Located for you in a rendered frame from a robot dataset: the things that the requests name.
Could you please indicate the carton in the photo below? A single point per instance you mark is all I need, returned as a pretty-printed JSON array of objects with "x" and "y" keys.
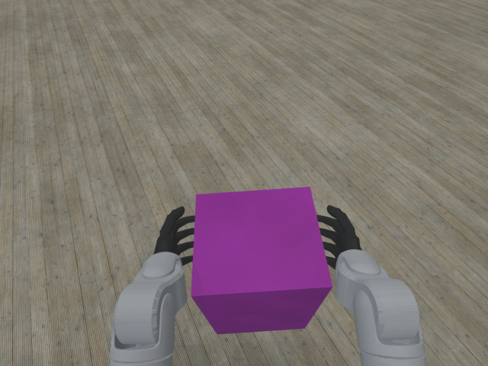
[{"x": 258, "y": 261}]

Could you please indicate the left robot hand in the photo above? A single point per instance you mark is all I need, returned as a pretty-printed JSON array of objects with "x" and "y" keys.
[{"x": 169, "y": 237}]

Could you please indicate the left robot forearm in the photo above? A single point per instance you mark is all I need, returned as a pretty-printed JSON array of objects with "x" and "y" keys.
[{"x": 143, "y": 331}]

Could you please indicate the right robot forearm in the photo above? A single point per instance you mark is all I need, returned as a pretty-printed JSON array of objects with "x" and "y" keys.
[{"x": 386, "y": 312}]

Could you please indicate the right robot hand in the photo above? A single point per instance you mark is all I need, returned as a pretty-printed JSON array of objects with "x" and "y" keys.
[{"x": 344, "y": 236}]

